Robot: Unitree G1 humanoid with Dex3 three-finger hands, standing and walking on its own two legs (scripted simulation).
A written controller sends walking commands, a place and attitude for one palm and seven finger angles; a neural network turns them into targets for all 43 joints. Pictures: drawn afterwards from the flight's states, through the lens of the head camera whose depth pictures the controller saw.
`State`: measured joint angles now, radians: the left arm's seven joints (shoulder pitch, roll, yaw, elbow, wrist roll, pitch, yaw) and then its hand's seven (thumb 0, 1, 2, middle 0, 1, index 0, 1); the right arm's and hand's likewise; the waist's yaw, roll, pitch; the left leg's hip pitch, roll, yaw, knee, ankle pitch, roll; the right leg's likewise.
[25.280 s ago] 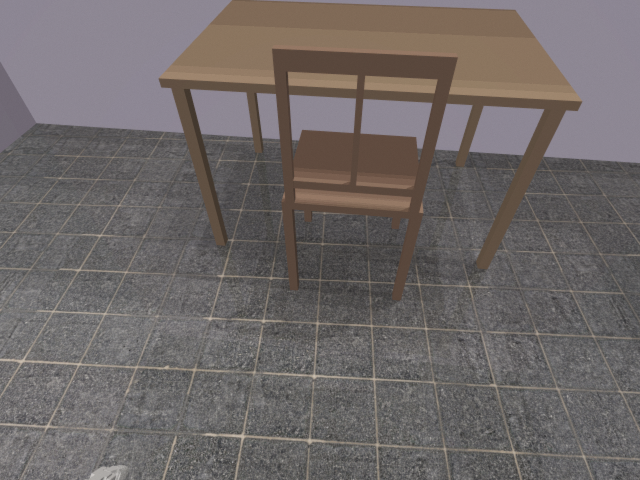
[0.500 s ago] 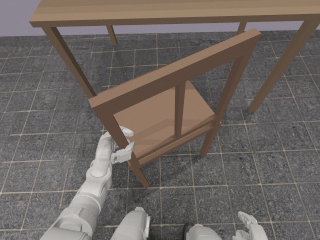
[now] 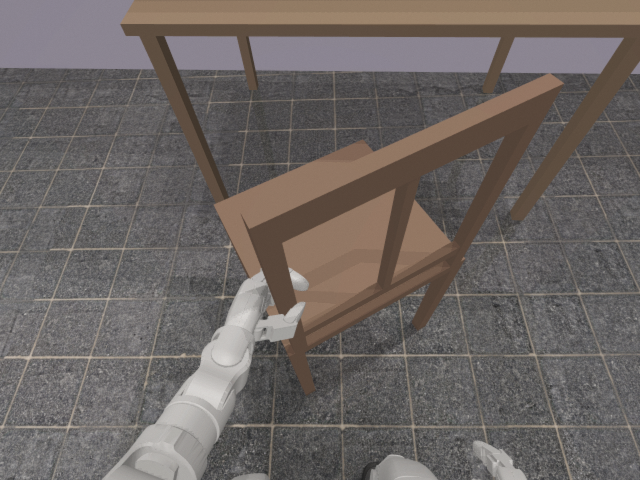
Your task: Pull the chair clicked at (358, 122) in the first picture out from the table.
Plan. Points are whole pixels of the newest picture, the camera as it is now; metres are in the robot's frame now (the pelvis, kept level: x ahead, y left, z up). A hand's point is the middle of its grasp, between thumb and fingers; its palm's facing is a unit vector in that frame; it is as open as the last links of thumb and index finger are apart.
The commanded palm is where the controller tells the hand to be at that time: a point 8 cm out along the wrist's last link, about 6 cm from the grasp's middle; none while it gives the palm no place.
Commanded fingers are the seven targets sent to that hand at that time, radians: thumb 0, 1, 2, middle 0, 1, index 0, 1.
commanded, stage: step backward, pulling the chair out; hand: left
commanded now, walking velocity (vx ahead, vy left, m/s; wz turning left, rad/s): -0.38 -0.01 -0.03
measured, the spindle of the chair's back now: (393, 240) +0.45 -0.09 -0.06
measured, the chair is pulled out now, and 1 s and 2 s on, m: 0.38 0.49 0.49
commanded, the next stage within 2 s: stop walking, hand still on the chair in 0.28 s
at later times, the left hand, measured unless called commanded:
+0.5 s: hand (255, 389) +0.22 +0.10 -0.05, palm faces -0.24 -0.96 -0.15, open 5.9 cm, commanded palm +0.22 +0.15 -0.05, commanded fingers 0.00 0.90 0.90 -0.50 -1.45 -0.50 -1.45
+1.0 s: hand (252, 402) +0.21 +0.10 -0.05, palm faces -0.19 -0.97 -0.17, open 5.9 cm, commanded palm +0.20 +0.15 -0.05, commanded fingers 0.00 0.90 0.90 -0.50 -1.45 -0.50 -1.45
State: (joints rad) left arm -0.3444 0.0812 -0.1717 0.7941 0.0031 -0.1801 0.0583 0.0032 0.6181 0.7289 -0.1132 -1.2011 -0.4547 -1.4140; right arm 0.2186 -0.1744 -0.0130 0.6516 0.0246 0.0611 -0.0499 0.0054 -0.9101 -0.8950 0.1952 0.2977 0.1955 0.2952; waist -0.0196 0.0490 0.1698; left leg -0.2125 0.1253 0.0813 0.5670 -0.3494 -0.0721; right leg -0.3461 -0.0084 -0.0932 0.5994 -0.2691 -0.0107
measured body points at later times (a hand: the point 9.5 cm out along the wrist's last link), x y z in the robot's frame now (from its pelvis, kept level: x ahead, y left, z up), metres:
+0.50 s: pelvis -0.10 +0.04 +0.01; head -0.02 +0.03 +0.45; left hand +0.23 +0.15 -0.04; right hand -0.02 -0.21 -0.13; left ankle -0.07 +0.18 -0.73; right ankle -0.09 -0.09 -0.70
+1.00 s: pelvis -0.10 +0.03 +0.01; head -0.08 +0.02 +0.46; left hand +0.21 +0.15 -0.04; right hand +0.00 -0.24 -0.11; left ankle -0.09 +0.17 -0.73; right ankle -0.11 -0.10 -0.73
